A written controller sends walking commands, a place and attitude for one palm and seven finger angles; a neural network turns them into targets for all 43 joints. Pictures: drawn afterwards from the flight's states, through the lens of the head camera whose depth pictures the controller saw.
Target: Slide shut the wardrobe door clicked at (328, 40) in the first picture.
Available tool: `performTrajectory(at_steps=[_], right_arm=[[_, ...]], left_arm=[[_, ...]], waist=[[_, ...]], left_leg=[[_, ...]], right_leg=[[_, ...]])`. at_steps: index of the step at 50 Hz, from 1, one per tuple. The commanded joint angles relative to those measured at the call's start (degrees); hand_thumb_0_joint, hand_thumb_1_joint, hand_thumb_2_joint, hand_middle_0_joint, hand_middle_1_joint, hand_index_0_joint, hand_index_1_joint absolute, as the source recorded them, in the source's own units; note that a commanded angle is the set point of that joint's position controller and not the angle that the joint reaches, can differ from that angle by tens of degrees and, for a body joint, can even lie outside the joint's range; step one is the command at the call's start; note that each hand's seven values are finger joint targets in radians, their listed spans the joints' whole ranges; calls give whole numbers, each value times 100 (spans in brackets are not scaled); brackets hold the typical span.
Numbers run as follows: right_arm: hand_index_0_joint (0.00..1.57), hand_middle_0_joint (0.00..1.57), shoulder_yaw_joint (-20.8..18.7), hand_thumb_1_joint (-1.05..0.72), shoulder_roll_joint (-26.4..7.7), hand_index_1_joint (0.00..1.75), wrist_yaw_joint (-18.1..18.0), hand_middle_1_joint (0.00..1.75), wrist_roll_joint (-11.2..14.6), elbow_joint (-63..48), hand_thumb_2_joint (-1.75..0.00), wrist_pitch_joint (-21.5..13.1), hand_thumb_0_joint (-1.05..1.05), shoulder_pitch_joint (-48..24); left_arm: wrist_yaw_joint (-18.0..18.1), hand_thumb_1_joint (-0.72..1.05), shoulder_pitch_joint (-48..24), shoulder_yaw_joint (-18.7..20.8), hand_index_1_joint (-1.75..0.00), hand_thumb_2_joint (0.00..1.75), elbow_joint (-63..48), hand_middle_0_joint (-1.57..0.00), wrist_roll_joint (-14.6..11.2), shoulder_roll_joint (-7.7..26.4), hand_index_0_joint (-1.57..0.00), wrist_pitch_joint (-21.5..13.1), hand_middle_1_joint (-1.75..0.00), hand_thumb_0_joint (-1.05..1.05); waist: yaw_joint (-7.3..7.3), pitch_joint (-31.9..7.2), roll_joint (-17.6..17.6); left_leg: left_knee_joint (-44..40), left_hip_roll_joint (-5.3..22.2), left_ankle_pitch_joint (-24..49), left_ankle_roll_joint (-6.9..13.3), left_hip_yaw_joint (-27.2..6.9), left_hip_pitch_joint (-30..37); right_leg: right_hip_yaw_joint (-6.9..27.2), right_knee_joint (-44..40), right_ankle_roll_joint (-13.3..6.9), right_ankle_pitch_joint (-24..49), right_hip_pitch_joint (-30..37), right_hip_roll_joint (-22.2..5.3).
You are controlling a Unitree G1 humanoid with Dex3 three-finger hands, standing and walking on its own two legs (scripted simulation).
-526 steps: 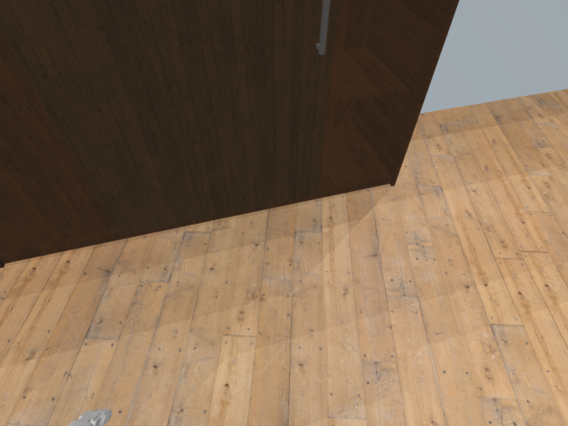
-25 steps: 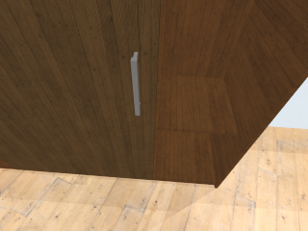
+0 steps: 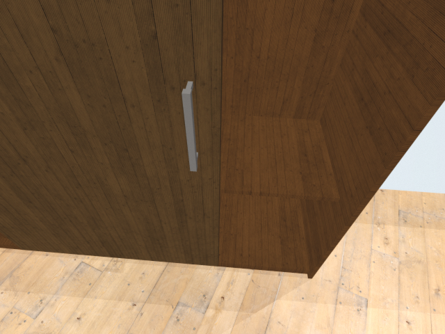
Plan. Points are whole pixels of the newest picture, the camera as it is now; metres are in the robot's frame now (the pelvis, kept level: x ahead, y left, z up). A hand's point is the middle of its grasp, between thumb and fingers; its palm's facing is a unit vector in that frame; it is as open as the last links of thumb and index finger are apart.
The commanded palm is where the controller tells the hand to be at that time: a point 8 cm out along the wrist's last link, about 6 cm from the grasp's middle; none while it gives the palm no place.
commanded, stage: look again from close up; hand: left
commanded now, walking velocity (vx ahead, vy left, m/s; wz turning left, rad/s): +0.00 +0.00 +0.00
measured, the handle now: (192, 130) +0.50 +0.11 +0.09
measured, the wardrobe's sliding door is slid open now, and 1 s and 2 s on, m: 0.41 0.41 0.41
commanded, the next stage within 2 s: raise the hand with hooked fingers in 0.30 s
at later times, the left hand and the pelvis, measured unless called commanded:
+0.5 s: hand out of the picture +0.05 +0.17 -0.13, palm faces +0.20 -0.95 -0.23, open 7.3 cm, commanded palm +0.10 +0.21 -0.06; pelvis -0.01 -0.02 +0.00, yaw +1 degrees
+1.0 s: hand (113, 332) +0.13 +0.18 -0.01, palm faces +0.08 -0.99 -0.08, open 9.6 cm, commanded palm +0.12 +0.24 +0.00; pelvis -0.06 -0.04 -0.07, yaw +3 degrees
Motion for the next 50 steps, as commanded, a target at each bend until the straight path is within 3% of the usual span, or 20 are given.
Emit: performTrajectory(at_steps=[1,19,20,21,22,23,24,25,26,28,29,31,33,35,37,39,41,44,47,50], right_arm=[[20,20,-78,-90,-619,30,-9,30,28,-127,-90,-87,0,277],[20,20,-39,-90,-511,30,-14,30,34,-45,-90,-68,0,412],[20,20,-63,-90,-562,30,56,30,50,-477,-90,-129,0,-118],[20,20,-321,-90,-1633,30,-222,30,306,-2415,-90,-898,0,288],[20,20,-172,-90,-1146,30,-387,30,222,-2148,-90,-1373,0,-288],[20,20,-232,-90,-801,30,-345,30,344,-1925,-90,-1495,0,-71],[20,20,-332,-90,-949,30,-304,30,415,-2020,-90,-1546,0,97],[20,20,-340,-90,-1108,30,-322,30,392,-2490,-90,-1681,0,-207],[20,20,-427,-90,-1244,30,-349,30,279,-2576,-90,-1746,0,-190],[20,20,-479,-90,-1198,30,-341,30,100,-2802,-90,-1750,0,-264],[20,20,-530,-90,-1152,30,-259,30,126,-2938,-90,-1739,0,-345],[20,20,-592,-90,-1097,30,-78,30,94,-3289,-90,-1742,0,-544],[20,20,-653,-90,-1128,30,61,30,146,-3645,-90,-1763,0,-702],[20,20,-676,-90,-1165,30,92,30,235,-4071,-90,-1617,0,-798],[20,20,-618,-90,-1105,30,-3,30,302,-4426,-90,-1457,0,-921],[20,20,-573,-90,-1068,30,-137,30,281,-4510,-90,-1333,0,-840],[20,20,-566,-90,-968,30,-195,30,235,-4400,-90,-1308,0,-534],[20,20,-460,-90,-1020,30,-258,30,145,-4185,-90,-1352,0,-284],[20,20,-371,-90,-1068,30,-312,30,225,-4036,-90,-1502,0,-312],[20,20,-306,-90,-1184,30,-370,30,315,-3997,-90,-1595,0,-376]], left_arm=[[25,90,464,104,-30,90,-131,-20,-4,595,-20,-46,-30,0],[17,90,588,95,-30,90,-87,-20,-14,524,-20,-61,-30,0],[226,90,873,105,-30,90,15,-20,104,517,-20,-249,-30,0],[86,88,-3173,612,-32,89,-8591,-20,-1135,1783,-20,-1384,-32,0],[351,85,-1272,657,-33,88,-7478,-20,-722,1460,-20,-1197,-33,0],[414,83,651,-82,-34,87,-5734,-21,-839,-112,-21,-494,-34,0],[320,81,565,-262,-36,86,-6102,-21,-1024,-477,-21,-316,-36,0],[233,78,-165,-86,-37,85,-6996,-21,-1163,-85,-21,-654,-37,0],[142,76,-69,460,-39,84,-6877,-21,-1126,481,-21,-933,-39,0],[-262,71,340,620,-42,82,-5944,-21,-1163,229,-21,-1508,-42,0],[-596,69,933,725,-43,81,-5244,-22,-1206,122,-22,-1813,-43,0],[-1355,64,1516,952,-47,79,-5119,-22,-1401,149,-22,-2648,-47,0],[-2168,60,1516,1230,-50,77,-5276,-22,-1501,542,-22,-3307,-50,0],[-2531,55,1622,1814,-53,75,-5525,-22,-1648,1066,-22,-3115,-53,0],[-2528,50,1283,1837,-55,73,-6360,-23,-1869,1063,-23,-2647,-55,0],[-2306,46,603,1908,-58,71,-6926,-23,-1961,1162,-23,-2434,-58,0],[-1992,41,166,1916,-62,69,-7624,-24,-1867,1182,-24,-2573,-62,0],[-1890,34,-728,1581,-66,66,-8144,-24,-1692,1234,-24,-2979,-66,0],[-2207,27,-734,1382,-70,63,-7646,-25,-1770,1191,-25,-3048,-70,0],[-2582,20,-794,1622,-75,60,-7186,-25,-1935,1527,-25,-2583,-75,0]], waist=[[-9,252,19],[11,247,29],[161,564,-329],[-704,-2140,611],[-92,-2414,1801],[-317,-1367,1255],[-263,-916,894],[-352,-368,512],[-433,-546,4],[-391,-223,-1271],[-148,13,-1229],[203,-556,-1152],[217,-1073,-762],[424,-1623,-254],[354,-1822,-68],[154,-1449,-168],[-16,-1499,412],[-383,-1460,444],[-464,-1271,582],[-345,-1360,522]], left_leg=[[-317,754,1382,54,-643,122],[-315,758,1259,24,-621,68],[1032,733,1458,-154,-397,-526],[202,192,1921,56,-310,1191],[212,407,2793,59,-263,1626],[234,510,2845,17,-398,999],[352,416,2336,-68,-498,430],[521,358,1549,-35,-553,9],[762,248,1045,-5,-485,-240],[1270,176,500,-17,-473,-1174],[1466,123,277,-89,-457,-1661],[1998,62,167,-172,-358,-2344],[2467,16,268,-200,-297,-2756],[2618,-63,390,-169,-125,-2838],[2622,-90,206,-106,-46,-2734],[2670,-23,-145,-70,-186,-2778],[2715,101,39,-25,-271,-2490],[2896,215,205,31,-440,-2386],[2877,242,-191,40,-494,-2439],[2679,227,-357,54,-555,-2449]], right_leg=[[475,-419,-146,1452,-372,-559],[478,-500,-177,1398,-335,-537],[852,-532,69,3963,-554,-834],[318,163,-77,3320,-213,-293],[163,467,-229,2016,-419,21],[-241,601,-122,1325,-943,-6],[-396,535,-92,1066,-1231,14],[-387,386,-97,1153,-1330,30],[-343,382,-72,936,-1630,90],[-374,712,35,458,-2446,118],[-307,904,-2,227,-2657,108],[-157,1583,-59,374,-2703,85],[103,2041,-52,1091,-2521,-27],[394,2131,-35,1435,-2012,-143],[568,1903,78,1191,-1902,-176],[660,1738,131,505,-2358,-102],[539,1818,74,641,-2559,-20],[336,2044,23,762,-2956,121],[381,1821,-11,19,-3131,149],[485,1519,-20,-425,-2804,127]])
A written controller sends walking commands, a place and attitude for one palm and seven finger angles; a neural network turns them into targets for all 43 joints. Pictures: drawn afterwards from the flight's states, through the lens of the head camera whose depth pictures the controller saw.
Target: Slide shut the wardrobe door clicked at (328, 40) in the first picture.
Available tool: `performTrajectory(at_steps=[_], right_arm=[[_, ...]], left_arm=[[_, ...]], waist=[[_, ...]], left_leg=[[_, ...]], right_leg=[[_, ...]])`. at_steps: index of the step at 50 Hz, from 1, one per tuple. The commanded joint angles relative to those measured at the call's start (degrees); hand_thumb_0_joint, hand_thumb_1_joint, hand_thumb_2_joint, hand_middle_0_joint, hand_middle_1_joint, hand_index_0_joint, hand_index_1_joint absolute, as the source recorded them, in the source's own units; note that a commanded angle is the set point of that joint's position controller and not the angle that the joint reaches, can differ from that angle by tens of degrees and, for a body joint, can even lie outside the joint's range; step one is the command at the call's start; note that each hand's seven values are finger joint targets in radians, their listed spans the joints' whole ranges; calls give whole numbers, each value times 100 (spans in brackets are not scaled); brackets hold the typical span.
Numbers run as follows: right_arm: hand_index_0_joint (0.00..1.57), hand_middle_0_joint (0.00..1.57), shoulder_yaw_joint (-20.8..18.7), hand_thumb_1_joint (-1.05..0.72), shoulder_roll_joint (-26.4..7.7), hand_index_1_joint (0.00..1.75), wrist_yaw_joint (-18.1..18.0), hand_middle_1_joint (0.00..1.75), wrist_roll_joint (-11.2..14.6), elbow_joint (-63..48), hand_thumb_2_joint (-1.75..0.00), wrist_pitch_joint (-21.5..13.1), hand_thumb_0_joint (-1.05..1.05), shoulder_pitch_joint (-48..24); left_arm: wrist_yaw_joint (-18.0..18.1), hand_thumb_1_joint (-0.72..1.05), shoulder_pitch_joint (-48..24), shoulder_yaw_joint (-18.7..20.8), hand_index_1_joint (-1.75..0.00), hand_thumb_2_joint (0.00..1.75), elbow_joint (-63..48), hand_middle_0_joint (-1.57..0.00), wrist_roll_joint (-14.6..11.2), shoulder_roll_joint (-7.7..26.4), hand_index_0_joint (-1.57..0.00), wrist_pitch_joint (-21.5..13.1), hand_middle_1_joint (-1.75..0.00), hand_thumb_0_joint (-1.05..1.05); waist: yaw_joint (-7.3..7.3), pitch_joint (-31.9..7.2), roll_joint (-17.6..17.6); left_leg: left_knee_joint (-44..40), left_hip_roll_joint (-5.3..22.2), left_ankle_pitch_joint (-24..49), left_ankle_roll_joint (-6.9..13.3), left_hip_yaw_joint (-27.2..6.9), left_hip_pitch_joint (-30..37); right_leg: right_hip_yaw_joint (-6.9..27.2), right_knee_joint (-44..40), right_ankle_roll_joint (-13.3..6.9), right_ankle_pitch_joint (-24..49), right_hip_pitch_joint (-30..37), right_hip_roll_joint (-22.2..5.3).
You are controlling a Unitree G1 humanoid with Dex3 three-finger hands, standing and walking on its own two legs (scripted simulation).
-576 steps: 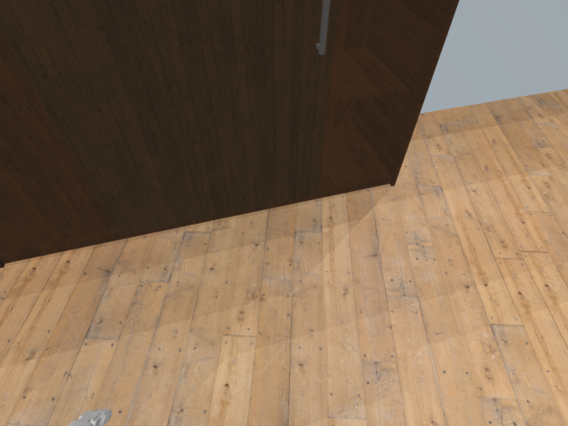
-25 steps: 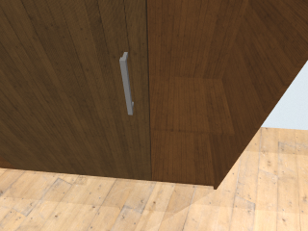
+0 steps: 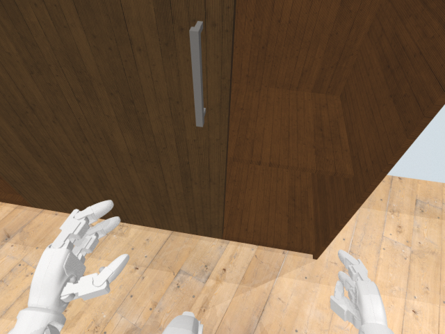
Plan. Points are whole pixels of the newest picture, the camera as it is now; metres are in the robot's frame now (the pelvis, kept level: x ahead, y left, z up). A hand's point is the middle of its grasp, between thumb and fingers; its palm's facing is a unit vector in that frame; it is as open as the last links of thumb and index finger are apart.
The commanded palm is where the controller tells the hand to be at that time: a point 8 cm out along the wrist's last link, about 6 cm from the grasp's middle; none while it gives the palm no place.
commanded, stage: raise the hand with hooked fingers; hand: left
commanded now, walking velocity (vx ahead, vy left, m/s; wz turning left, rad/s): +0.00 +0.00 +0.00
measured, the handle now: (199, 79) +0.56 +0.11 +0.16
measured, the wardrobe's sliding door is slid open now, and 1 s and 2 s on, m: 0.41 0.41 0.41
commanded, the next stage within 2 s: move the hooked fingers beside the handle in 1.50 s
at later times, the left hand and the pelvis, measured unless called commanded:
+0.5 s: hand (71, 217) +0.25 +0.26 +0.11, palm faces -0.03 -1.00 -0.07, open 12.6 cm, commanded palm +0.23 +0.31 +0.12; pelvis +0.01 +0.03 +0.03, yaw -2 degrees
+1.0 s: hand (26, 166) +0.29 +0.31 +0.18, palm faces +0.01 -1.00 -0.10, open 13.9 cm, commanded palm +0.26 +0.36 +0.18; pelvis +0.02 +0.04 +0.05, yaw -1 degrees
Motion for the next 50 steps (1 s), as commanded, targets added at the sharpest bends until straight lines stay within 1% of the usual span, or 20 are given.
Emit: performTrajectory(at_steps=[1,3,4,6,8,9,12,14,18,19,20,23,24,28,30,35,38,39,41,50], right_arm=[[20,20,-176,-90,-788,30,-121,30,139,-602,-90,-415,0,-33],[20,20,-149,-90,-740,30,-134,30,151,-612,-90,-432,0,-115],[20,20,-155,-90,-754,30,-131,30,158,-588,-90,-409,0,-143],[20,20,-137,-90,-693,30,-118,30,143,-594,-90,-433,0,-166],[20,20,-137,-90,-690,30,-89,30,125,-562,-90,-479,0,-143],[20,20,-143,-90,-727,30,-75,30,102,-552,-90,-480,0,-152],[20,20,-143,-90,-757,30,-37,30,114,-537,-90,-565,0,-44],[20,20,-147,-90,-824,30,-37,30,110,-529,-90,-601,0,1],[20,20,-155,-90,-880,30,-62,30,140,-500,-90,-686,0,100],[20,20,-141,-90,-915,30,-64,30,130,-477,-90,-672,0,117],[20,20,-137,-90,-905,30,-68,30,148,-484,-90,-687,0,100],[20,20,-112,-90,-913,30,-75,30,161,-452,-90,-727,0,92],[20,20,-104,-90,-957,30,-74,30,145,-449,-90,-716,0,122],[20,20,-74,-90,-950,30,-90,30,182,-436,-90,-707,0,65],[20,20,-59,-90,-969,30,-111,30,182,-443,-90,-663,0,34],[20,20,18,-90,-952,30,-148,30,196,-444,-90,-605,0,-39],[20,20,46,-90,-953,30,-170,30,194,-424,-90,-582,0,-57],[20,20,71,-90,-963,30,-178,30,178,-409,-90,-562,0,-53],[20,20,72,-90,-956,30,-197,30,194,-401,-90,-543,0,-77],[20,20,122,-90,-977,30,-224,30,206,-340,-90,-513,0,-105]], left_arm=[[-467,18,-1224,473,-76,59,-1028,-25,-265,1160,-25,127,-76,0],[-469,13,-969,687,-80,57,-853,-25,-368,1208,-25,504,-80,0],[-436,11,-855,962,-81,56,-566,-26,-399,1382,-26,702,-81,0],[-339,6,-855,1009,-84,54,-790,-26,-472,1267,-26,777,-84,0],[-203,1,-892,975,-87,52,-899,-26,-461,1181,-26,738,-87,0],[-175,-1,-898,1130,-88,51,-739,-27,-464,1324,-27,757,-88,0],[-149,-8,-1018,969,-93,48,-915,-27,-405,1237,-27,612,-93,0],[-164,-13,-1091,1019,-96,46,-820,-27,-396,1347,-27,616,-96,0],[-192,-22,-1316,1126,-102,42,-1017,-28,-395,1524,-28,647,-102,0],[-199,-24,-1410,1223,-103,41,-895,-28,-411,1644,-28,706,-103,0],[-212,-27,-1515,1191,-105,40,-1013,-28,-448,1581,-28,702,-105,0],[-218,-34,-1726,1143,-110,37,-1114,-29,-426,1593,-29,779,-110,0],[-218,-36,-1810,1232,-111,36,-1045,-29,-399,1735,-29,851,-111,0],[-305,-45,-2045,1240,-117,32,-907,-30,-407,1754,-30,1082,-117,0],[-362,-50,-2267,1358,-120,30,-841,-30,-435,1875,-30,1239,-120,0],[-516,-50,-2795,1433,-120,30,-710,-30,-406,2049,-30,1541,-120,0],[-582,-50,-3017,1539,-120,30,-574,-30,-399,2173,-30,1666,-120,0],[-615,-50,-3077,1579,-120,30,-450,-30,-389,2247,-30,1721,-120,0],[-678,-50,-3293,1605,-120,30,-386,-30,-394,2294,-30,1783,-120,0],[-910,-50,-3946,1950,-120,30,26,-30,-432,2807,-30,1945,-120,0]], waist=[[-404,-930,293],[-248,-1019,157],[-167,-988,-61],[-118,-974,18],[-137,-836,-86],[-90,-717,-188],[-186,-663,69],[-149,-584,14],[-197,-784,259],[-171,-656,224],[-202,-673,267],[-207,-717,622],[-195,-650,535],[-202,-582,558],[-196,-567,407],[-161,-475,645],[-156,-550,516],[-128,-442,567],[-162,-454,464],[-127,-528,534]], left_leg=[[-828,-111,729,364,98,966],[-1013,-122,872,354,97,1055],[-1071,-116,935,344,82,1057],[-1237,-116,1051,326,101,1171],[-1422,-96,1119,322,91,1314],[-1451,-103,1156,319,69,1292],[-1628,-99,1055,322,112,1517],[-1724,-99,1126,329,77,1614],[-1913,-79,1122,331,97,1996],[-1953,-81,1149,326,50,1976],[-2002,-78,1181,327,53,2087],[-2145,-60,1269,302,19,2388],[-2180,-55,1307,308,-21,2402],[-2358,-35,1416,290,-54,2652],[-2412,-43,1528,297,-73,2723],[-2629,-32,1610,267,-125,2981],[-2727,-20,1651,265,-157,3132],[-2769,-40,1653,261,-167,3122],[-2834,-28,1644,273,-177,3232],[-3017,-99,1701,292,-155,3437]], right_leg=[[1164,-1680,378,676,417,-190],[1132,-1798,416,833,724,-234],[1119,-1837,431,862,843,-221],[1031,-1876,455,1060,940,-246],[828,-1861,442,1177,882,-184],[826,-1870,423,1213,902,-149],[710,-1931,404,1059,793,-133],[633,-1928,357,1157,848,-86],[516,-2004,353,1229,925,-86],[513,-2025,323,1254,969,-53],[481,-2049,326,1322,979,-51],[399,-2088,304,1463,1048,-45],[395,-2116,285,1507,1104,-23],[340,-2251,287,1675,1205,-21],[335,-2320,284,1822,1328,-11],[317,-2494,249,1860,1491,3],[311,-2593,259,1885,1578,3],[318,-2650,230,1881,1641,18],[317,-2721,243,1888,1637,11],[373,-3004,225,1981,1938,-2]])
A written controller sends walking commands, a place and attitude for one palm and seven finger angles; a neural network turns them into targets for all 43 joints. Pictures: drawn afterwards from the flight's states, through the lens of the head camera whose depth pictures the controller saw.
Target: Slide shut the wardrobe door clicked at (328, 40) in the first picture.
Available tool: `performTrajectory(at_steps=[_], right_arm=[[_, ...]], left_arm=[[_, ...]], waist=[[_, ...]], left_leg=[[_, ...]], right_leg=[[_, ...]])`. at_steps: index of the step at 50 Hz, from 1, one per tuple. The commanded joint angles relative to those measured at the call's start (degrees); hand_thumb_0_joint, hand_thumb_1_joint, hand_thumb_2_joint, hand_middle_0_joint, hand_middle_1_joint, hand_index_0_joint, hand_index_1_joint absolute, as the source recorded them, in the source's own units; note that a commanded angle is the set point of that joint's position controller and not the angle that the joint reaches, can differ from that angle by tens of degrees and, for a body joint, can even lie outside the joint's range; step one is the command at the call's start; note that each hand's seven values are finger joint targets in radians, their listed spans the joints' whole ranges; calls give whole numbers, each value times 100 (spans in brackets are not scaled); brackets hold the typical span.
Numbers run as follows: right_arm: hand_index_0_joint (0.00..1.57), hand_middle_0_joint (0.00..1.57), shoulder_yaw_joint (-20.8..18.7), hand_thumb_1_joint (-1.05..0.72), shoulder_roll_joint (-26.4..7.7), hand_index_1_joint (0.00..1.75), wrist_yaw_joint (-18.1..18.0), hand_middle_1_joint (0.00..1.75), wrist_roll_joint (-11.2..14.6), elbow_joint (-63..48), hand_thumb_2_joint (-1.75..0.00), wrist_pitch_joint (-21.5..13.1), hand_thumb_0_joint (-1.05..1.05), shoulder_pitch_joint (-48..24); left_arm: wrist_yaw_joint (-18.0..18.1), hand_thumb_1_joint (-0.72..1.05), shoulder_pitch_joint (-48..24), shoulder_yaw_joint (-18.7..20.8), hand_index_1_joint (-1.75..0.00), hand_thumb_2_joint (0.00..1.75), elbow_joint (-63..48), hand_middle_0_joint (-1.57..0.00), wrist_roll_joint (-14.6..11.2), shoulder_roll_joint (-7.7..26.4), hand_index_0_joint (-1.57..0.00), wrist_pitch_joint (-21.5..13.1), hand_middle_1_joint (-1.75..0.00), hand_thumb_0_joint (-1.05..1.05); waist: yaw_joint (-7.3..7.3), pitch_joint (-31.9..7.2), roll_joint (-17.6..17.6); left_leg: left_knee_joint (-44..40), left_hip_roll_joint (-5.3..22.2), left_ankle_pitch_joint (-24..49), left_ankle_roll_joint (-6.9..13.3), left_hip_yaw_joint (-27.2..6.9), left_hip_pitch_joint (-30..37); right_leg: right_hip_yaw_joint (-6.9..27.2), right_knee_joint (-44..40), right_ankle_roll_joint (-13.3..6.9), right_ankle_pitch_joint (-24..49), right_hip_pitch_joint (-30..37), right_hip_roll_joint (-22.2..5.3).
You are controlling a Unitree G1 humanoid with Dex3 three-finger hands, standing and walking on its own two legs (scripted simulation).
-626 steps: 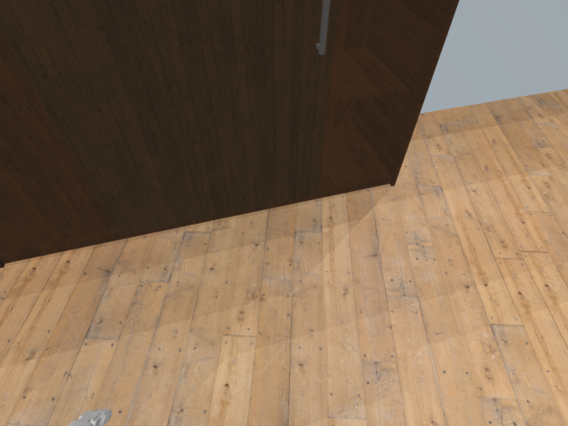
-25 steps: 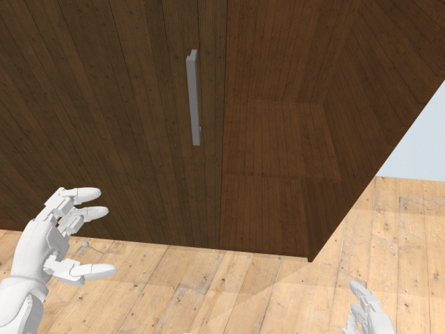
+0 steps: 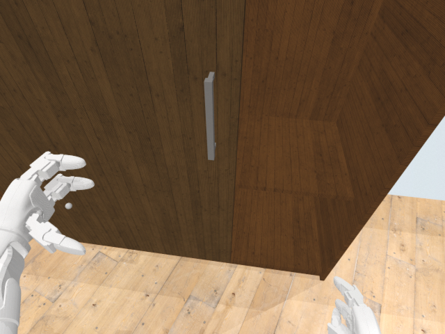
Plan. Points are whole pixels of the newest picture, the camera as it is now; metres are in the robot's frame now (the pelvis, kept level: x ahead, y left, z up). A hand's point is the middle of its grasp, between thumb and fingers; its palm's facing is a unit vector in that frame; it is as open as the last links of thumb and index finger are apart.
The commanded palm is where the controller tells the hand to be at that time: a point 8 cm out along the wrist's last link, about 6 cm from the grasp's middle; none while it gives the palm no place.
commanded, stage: raise the hand with hooked fingers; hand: left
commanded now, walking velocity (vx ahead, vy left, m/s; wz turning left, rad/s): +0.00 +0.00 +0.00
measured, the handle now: (211, 119) +0.55 +0.08 +0.10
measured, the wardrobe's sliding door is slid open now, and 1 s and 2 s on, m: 0.41 0.41 0.41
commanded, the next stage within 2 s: move the hooked fingers beside the handle in 0.50 s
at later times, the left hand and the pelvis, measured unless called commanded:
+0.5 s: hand (87, 202) +0.28 +0.25 +0.12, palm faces +0.02 -1.00 -0.08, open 14.0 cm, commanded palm +0.25 +0.29 +0.13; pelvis +0.00 -0.02 +0.00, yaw -1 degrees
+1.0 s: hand (119, 180) +0.33 +0.21 +0.12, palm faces -0.02 -1.00 -0.05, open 14.0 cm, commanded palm +0.31 +0.26 +0.12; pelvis +0.00 -0.03 +0.00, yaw -1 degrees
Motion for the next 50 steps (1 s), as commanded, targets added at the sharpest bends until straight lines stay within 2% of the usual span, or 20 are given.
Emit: performTrajectory(at_steps=[1,4,9,13,16,18,19,23,24,28,30,32,35,38,40,43,47,48,49,50], right_arm=[[20,20,-354,-90,-866,30,-60,30,53,-815,-90,-352,0,-472],[20,20,-379,-90,-887,30,-21,30,61,-832,-90,-353,0,-433],[20,20,-423,-90,-906,30,10,30,50,-855,-90,-378,0,-438],[20,20,-451,-90,-857,30,-6,30,45,-838,-90,-429,0,-442],[20,20,-440,-90,-859,30,-36,30,49,-773,-90,-421,0,-426],[20,20,-448,-90,-864,30,-58,30,56,-767,-90,-430,0,-446],[20,20,-443,-90,-872,30,-59,30,56,-733,-90,-412,0,-406],[20,20,-446,-90,-866,30,-82,30,80,-769,-90,-423,0,-471],[20,20,-436,-90,-866,30,-78,30,74,-747,-90,-412,0,-442],[20,20,-442,-90,-859,30,-77,30,77,-754,-90,-442,0,-497],[20,20,-445,-90,-861,30,-78,30,75,-727,-90,-435,0,-478],[20,20,-429,-90,-847,30,-103,30,86,-693,-90,-422,0,-502],[20,20,-429,-90,-861,30,-140,30,91,-641,-90,-395,0,-465],[20,20,-441,-90,-851,30,-156,30,88,-654,-90,-399,0,-447],[20,20,-427,-90,-851,30,-155,30,89,-606,-90,-366,0,-431],[20,20,-425,-90,-866,30,-164,30,97,-604,-90,-316,0,-405],[20,20,-438,-90,-839,30,-103,30,73,-676,-90,-248,0,-354],[20,20,-427,-90,-835,30,-95,30,87,-671,-90,-229,0,-368],[20,20,-431,-90,-839,30,-82,30,69,-662,-90,-204,0,-309],[20,20,-441,-90,-857,30,-74,30,85,-672,-90,-184,0,-308]], left_arm=[[-140,-50,-1492,646,-120,30,-911,-30,-212,1535,-30,-271,-120,0],[-274,-50,-1250,454,-120,30,-651,-30,-261,1308,-30,-208,-120,0],[-182,-50,-1348,743,-120,30,-1002,-30,-243,1646,-30,-287,-120,0],[-19,-50,-1404,873,-120,30,-1317,-30,-245,1666,-30,-501,-120,0],[20,-50,-1379,764,-120,30,-1072,-30,-191,1562,-30,-484,-120,0],[-17,-50,-1333,755,-120,30,-968,-30,-206,1545,-30,-466,-120,0],[-19,-50,-1276,744,-120,30,-846,-30,-203,1543,-30,-429,-120,0],[-85,-50,-1392,651,-120,30,-910,-30,-225,1477,-30,-415,-120,0],[-79,-50,-1357,637,-120,30,-839,-30,-228,1481,-30,-408,-120,0],[-91,-50,-1402,753,-120,30,-914,-30,-253,1559,-30,-486,-120,0],[-72,-50,-1350,750,-120,30,-809,-30,-247,1538,-30,-482,-120,0],[-86,-50,-1734,536,-120,30,-788,-30,-246,1400,-30,-498,-120,0],[-54,-50,-2090,438,-120,30,-593,-30,-198,1410,-30,-519,-120,0],[-7,-50,-2253,350,-120,30,-551,-30,-125,1379,-30,-547,-120,0],[50,-50,-2538,225,-120,30,-431,-30,-97,1313,-30,-549,-120,0],[123,-50,-2780,196,-120,30,-113,-30,-42,1327,-30,-522,-120,0],[270,-50,-2569,365,-120,30,-43,-30,27,1424,-30,-526,-120,0],[290,-50,-2764,237,-120,30,-47,-30,51,1343,-30,-533,-120,0],[317,-50,-2784,181,-120,30,51,-30,50,1276,-30,-524,-120,0],[342,-50,-2824,234,-120,30,114,-30,64,1343,-30,-514,-120,0]], waist=[[-77,-896,296],[-70,-772,41],[-26,-1005,222],[-36,-1190,441],[-78,-854,431],[-83,-880,379],[-86,-790,130],[-100,-964,270],[-106,-872,84],[-82,-1034,214],[-100,-934,63],[-178,-858,197],[-223,-782,97],[-205,-1045,236],[-271,-951,118],[-263,-922,20],[-129,-1334,128],[-175,-1242,144],[-192,-1166,-88],[-185,-1135,11]], left_leg=[[-675,117,829,-15,-436,1115],[-635,95,902,7,-392,980],[-531,75,1004,24,-276,1007],[-510,76,1182,30,-224,1188],[-557,77,949,31,-195,1014],[-548,71,935,44,-188,1036],[-529,77,893,56,-173,936],[-486,59,949,57,-145,1014],[-460,66,938,63,-142,923],[-443,51,1012,61,-140,995],[-408,47,992,69,-112,888],[-405,46,913,63,-120,926],[-397,44,761,64,-122,854],[-392,42,839,70,-145,1020],[-371,42,793,72,-142,938],[-399,46,716,61,-164,880],[-363,40,1047,63,-104,949],[-375,45,1059,54,-94,924],[-368,57,1041,60,-109,817],[-366,54,1003,54,-92,786]], right_leg=[[58,-550,-111,942,-356,163],[79,-553,-108,1080,-342,159],[148,-523,-81,1184,-271,127],[160,-486,-62,1383,-204,114],[181,-539,-47,1215,-316,111],[216,-555,-36,1244,-313,86],[238,-596,-19,1218,-288,84],[269,-557,4,1329,-284,57],[291,-572,13,1328,-252,58],[299,-520,20,1447,-236,41],[340,-539,50,1480,-238,25],[354,-544,55,1414,-371,23],[384,-571,59,1213,-441,16],[363,-522,31,1265,-408,9],[390,-539,42,1251,-440,1],[375,-520,32,1157,-509,3],[379,-416,17,1573,-224,-23],[357,-406,15,1601,-262,-21],[344,-404,19,1592,-247,-9],[367,-405,20,1573,-311,-1]])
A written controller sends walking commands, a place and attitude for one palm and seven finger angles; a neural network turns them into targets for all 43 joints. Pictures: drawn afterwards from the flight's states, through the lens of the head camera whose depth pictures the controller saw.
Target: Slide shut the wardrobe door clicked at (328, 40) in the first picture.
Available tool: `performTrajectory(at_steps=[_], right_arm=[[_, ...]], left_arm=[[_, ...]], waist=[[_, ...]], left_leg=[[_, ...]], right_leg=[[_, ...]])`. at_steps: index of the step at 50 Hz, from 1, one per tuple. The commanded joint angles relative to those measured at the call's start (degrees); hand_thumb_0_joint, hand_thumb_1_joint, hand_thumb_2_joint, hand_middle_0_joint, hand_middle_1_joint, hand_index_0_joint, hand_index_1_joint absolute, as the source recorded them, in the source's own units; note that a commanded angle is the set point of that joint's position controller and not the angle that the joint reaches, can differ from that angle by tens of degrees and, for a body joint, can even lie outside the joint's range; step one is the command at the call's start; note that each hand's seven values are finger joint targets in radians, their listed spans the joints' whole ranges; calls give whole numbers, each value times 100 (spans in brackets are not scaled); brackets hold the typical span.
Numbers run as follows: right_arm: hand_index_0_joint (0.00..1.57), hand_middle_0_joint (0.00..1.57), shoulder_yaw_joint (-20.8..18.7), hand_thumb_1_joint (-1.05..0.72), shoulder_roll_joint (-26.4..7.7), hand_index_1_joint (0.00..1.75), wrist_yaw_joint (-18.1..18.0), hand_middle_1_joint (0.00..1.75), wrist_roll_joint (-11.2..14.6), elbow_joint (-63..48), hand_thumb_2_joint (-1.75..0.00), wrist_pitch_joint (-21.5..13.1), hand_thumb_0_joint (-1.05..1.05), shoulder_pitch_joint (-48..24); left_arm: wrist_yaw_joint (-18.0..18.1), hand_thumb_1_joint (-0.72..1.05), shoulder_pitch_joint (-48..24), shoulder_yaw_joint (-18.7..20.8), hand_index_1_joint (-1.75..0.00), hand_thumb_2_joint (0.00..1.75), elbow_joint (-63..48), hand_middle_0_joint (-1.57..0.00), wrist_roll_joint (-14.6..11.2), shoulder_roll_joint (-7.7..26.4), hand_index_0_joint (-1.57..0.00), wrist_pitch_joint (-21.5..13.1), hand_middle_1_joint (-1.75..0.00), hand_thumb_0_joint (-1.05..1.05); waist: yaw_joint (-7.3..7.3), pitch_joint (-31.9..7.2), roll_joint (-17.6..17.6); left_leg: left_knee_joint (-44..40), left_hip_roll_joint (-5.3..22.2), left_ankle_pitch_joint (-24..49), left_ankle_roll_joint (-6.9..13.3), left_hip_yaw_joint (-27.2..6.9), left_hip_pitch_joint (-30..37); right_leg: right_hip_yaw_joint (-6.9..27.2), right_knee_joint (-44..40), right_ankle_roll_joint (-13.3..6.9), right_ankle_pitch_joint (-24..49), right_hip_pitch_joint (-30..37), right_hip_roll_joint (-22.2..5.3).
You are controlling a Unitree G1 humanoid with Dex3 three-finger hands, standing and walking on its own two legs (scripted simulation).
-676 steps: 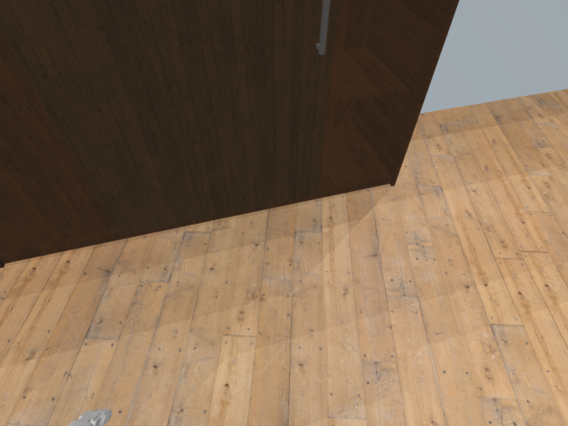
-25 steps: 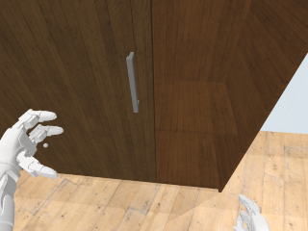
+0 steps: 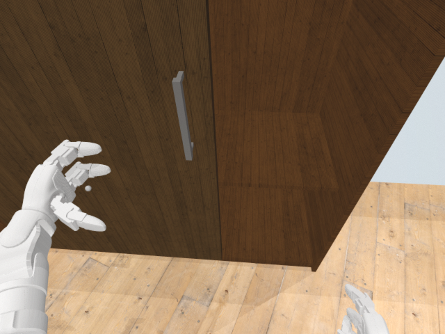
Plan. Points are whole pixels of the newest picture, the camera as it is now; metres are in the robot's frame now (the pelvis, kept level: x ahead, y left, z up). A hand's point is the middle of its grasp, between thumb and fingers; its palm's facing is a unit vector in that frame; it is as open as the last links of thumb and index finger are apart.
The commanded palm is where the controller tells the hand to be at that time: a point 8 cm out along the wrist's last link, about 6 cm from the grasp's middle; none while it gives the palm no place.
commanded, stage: move the hooked fingers beside the handle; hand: left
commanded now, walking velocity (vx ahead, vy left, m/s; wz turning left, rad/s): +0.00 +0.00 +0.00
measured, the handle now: (185, 119) +0.54 +0.11 +0.10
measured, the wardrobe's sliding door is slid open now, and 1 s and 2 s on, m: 0.41 0.41 0.41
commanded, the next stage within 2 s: feel for the door with the fingertips in 2.00 s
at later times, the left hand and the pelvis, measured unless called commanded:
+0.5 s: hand (117, 163) +0.39 +0.22 +0.11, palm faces -0.02 -1.00 -0.02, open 14.0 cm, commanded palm +0.37 +0.27 +0.12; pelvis +0.01 +0.01 +0.00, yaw -1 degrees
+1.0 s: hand (146, 140) +0.45 +0.18 +0.11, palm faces -0.02 -1.00 -0.01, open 14.0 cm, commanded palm +0.43 +0.23 +0.11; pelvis +0.01 +0.01 -0.01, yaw -2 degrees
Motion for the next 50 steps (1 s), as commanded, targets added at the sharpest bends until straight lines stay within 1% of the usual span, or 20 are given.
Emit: performTrajectory(at_steps=[1,3,5,7,8,12,13,16,18,19,22,24,26,29,33,35,38,39,44,50], right_arm=[[20,20,-275,-90,-748,30,-2,30,33,-826,-90,-246,0,-326],[20,20,-271,-90,-750,30,-3,30,44,-824,-90,-206,0,-297],[20,20,-273,-90,-770,30,5,30,35,-801,-90,-160,0,-224],[20,20,-289,-90,-744,30,28,30,27,-826,-90,-141,0,-191],[20,20,-304,-90,-746,30,40,30,13,-823,-90,-137,0,-151],[20,20,-334,-90,-759,30,97,30,-10,-787,-90,-36,0,-47],[20,20,-330,-90,-743,30,114,30,2,-796,-90,-9,0,-43],[20,20,-351,-90,-756,30,149,30,2,-793,-90,70,0,0],[20,20,-351,-90,-752,30,156,30,-2,-790,-90,114,0,22],[20,20,-357,-90,-781,30,162,30,-12,-747,-90,153,0,75],[20,20,-373,-90,-753,30,184,30,-18,-741,-90,212,0,104],[20,20,-374,-90,-777,30,181,30,-31,-656,-90,274,0,166],[20,20,-368,-90,-767,30,188,30,-16,-636,-90,319,0,167],[20,20,-366,-90,-803,30,200,30,-30,-536,-90,408,0,261],[20,20,-375,-90,-785,30,252,30,-49,-548,-90,480,0,334],[20,20,-400,-90,-799,30,296,30,-68,-535,-90,531,0,416],[20,20,-401,-90,-787,30,339,30,-53,-528,-90,610,0,446],[20,20,-404,-90,-822,30,343,30,-65,-471,-90,656,0,508],[20,20,-417,-90,-823,30,376,30,-89,-475,-90,759,0,622],[20,20,-460,-90,-823,30,407,30,-108,-364,-90,837,0,825]], left_arm=[[128,-50,-1786,500,-120,30,-986,-30,-92,1556,-30,-305,-120,0],[167,-50,-2156,336,-120,30,-938,-30,-41,1473,-30,-311,-120,0],[226,-50,-2412,273,-120,30,-814,-30,-8,1474,-30,-320,-120,0],[284,-50,-2507,194,-120,30,-976,-30,29,1372,-30,-389,-120,0],[331,-50,-2604,212,-120,30,-1049,-30,49,1393,-30,-430,-120,0],[422,-50,-2423,354,-120,30,-813,-30,66,1450,-30,-448,-120,0],[424,-50,-2407,235,-120,30,-762,-30,93,1320,-30,-425,-120,0],[498,-50,-2537,167,-120,30,-635,-30,127,1260,-30,-376,-120,0],[534,-50,-2749,82,-120,30,-664,-30,133,1177,-30,-384,-120,0],[589,-50,-2768,160,-120,30,-583,-30,177,1315,-30,-401,-120,0],[676,-50,-3071,-10,-120,30,-589,-30,221,1124,-30,-464,-120,0],[747,-50,-3342,-57,-120,30,-399,-30,265,1135,-30,-490,-120,0],[787,-50,-3690,-234,-120,30,-277,-30,301,1000,-30,-530,-120,0],[884,-50,-4072,-262,-120,30,102,-30,405,1068,-30,-571,-120,0],[991,-50,-4429,-333,-120,30,290,-30,468,998,-30,-730,-120,0],[1070,-50,-4380,-266,-120,30,410,-30,486,1010,-30,-784,-120,0],[1104,-50,-4434,-423,-120,30,699,-30,510,816,-30,-789,-120,0],[1151,-50,-4450,-297,-120,30,1013,-30,538,968,-30,-776,-120,0],[1260,-50,-5013,-257,-120,30,1042,-30,635,1095,-30,-966,-120,0],[1293,-50,-5545,-268,-120,30,1418,-30,692,1092,-30,-1177,-120,0]], waist=[[6,-1097,-37],[-51,-1088,122],[-100,-1065,-76],[-72,-1379,213],[-87,-1572,154],[-37,-1610,-36],[-40,-1539,120],[-82,-1446,-66],[-119,-1485,20],[-109,-1483,-79],[-170,-1607,119],[-239,-1511,-81],[-320,-1490,-7],[-356,-1472,36],[-334,-1827,184],[-314,-2014,41],[-347,-1821,42],[-367,-1635,-268],[-388,-1907,38],[-505,-2030,-2]], left_leg=[[-262,-80,973,243,-130,838],[-278,-75,879,232,-158,885],[-272,-74,822,241,-177,815],[-249,-78,999,235,-168,1031],[-228,-67,1137,233,-194,1139],[-185,-59,1442,234,-154,1039],[-181,-61,1516,220,-137,1034],[-177,-52,1421,230,-141,965],[-159,-54,1490,226,-149,1028],[-147,-33,1511,221,-160,962],[-113,-36,1617,207,-174,1129],[-85,-18,1559,213,-177,1059],[-102,-21,1413,199,-200,1075],[-73,-16,1310,192,-237,1033],[-50,-9,1541,157,-284,1223],[7,3,1729,160,-281,1254],[20,2,1740,153,-243,1121],[30,9,1564,178,-244,899],[76,-6,1610,169,-214,954],[158,-3,1573,183,-185,935]], right_leg=[[288,-528,199,1646,-158,-121],[271,-525,177,1474,-288,-110],[284,-534,179,1413,-303,-97],[275,-475,155,1550,-263,-94],[257,-435,149,1664,-200,-83],[257,-364,160,2078,-69,-70],[253,-346,148,2147,-98,-70],[235,-358,156,2042,-195,-51],[236,-349,148,2086,-231,-53],[224,-334,141,2068,-184,-50],[228,-299,133,2091,-288,-41],[226,-309,139,2045,-344,-34],[224,-312,136,1905,-461,-38],[226,-301,113,1726,-572,-40],[218,-210,91,1853,-553,-40],[217,-171,103,2006,-487,-27],[221,-159,105,2073,-561,-16],[220,-183,112,1991,-574,-7],[269,-100,101,1993,-595,1],[298,-66,124,2009,-719,42]])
